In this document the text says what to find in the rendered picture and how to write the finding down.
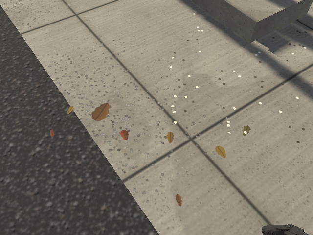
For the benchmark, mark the right robot hand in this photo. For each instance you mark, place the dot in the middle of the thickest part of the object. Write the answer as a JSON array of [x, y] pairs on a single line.
[[281, 229]]

